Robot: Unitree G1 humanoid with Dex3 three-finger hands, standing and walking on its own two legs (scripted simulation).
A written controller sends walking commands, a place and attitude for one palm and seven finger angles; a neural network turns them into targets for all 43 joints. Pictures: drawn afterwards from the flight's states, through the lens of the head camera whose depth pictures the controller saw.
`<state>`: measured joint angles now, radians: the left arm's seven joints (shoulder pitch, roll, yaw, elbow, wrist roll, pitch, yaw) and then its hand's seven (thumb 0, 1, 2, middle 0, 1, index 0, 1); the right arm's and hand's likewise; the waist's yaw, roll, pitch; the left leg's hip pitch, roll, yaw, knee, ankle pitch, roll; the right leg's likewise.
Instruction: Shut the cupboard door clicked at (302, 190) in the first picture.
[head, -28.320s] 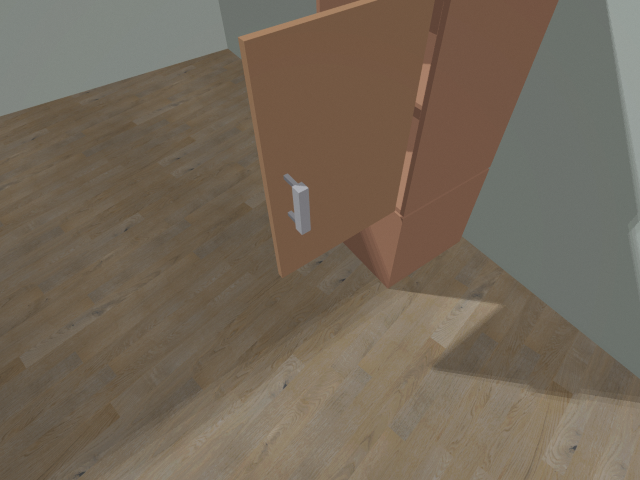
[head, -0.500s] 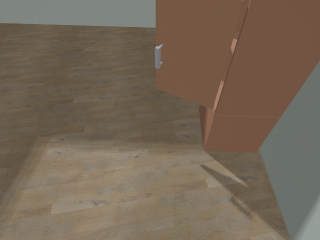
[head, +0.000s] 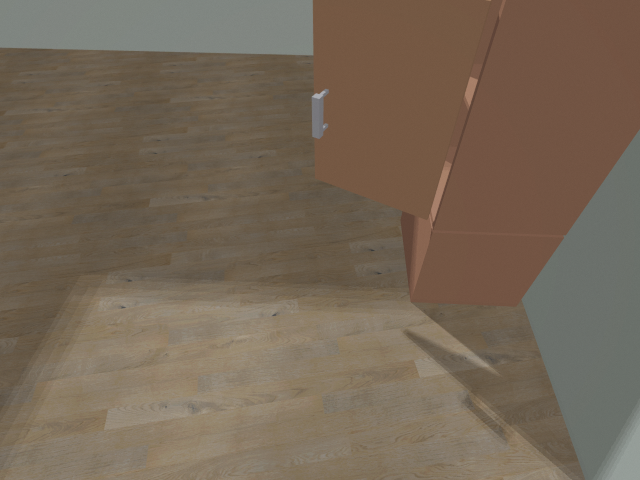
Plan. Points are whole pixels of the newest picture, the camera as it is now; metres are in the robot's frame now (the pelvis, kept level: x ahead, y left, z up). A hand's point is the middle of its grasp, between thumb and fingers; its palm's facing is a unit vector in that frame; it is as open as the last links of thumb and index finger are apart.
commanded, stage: walk to a spot facing it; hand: left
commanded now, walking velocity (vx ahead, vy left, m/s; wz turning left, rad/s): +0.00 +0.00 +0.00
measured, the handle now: (321, 113) +1.04 +0.06 -0.09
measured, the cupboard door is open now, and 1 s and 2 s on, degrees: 63 63 63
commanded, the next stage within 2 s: turn to face it in 1.48 s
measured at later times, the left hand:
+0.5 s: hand out of the picture +0.02 +0.23 -0.20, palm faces +0.18 -0.96 -0.22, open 7.4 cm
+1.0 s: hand out of the picture -0.02 +0.20 -0.15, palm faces +0.51 -0.82 -0.27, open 7.4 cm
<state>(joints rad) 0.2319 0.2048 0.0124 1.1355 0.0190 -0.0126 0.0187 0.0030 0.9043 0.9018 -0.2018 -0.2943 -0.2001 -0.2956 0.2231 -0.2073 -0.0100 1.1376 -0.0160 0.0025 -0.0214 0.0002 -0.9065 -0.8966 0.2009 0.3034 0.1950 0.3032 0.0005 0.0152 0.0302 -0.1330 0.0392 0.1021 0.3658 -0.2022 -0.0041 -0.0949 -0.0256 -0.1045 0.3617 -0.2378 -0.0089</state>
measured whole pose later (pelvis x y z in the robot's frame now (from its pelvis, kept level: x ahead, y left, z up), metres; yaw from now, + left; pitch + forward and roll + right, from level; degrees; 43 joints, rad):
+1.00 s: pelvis +0.05 +0.01 +0.00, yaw +31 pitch +1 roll +2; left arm 0.30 0.20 0.06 0.94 0.03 -0.04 0.00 0.00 0.90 0.90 -0.20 -0.29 -0.20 -0.30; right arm 0.25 -0.26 -0.09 0.95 -0.04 0.05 0.04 0.01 -0.91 -0.90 0.20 0.30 0.19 0.30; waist -0.03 0.01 0.02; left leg -0.60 0.04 0.02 1.11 -0.28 -0.03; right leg -0.09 -0.09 -0.17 0.38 -0.30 0.01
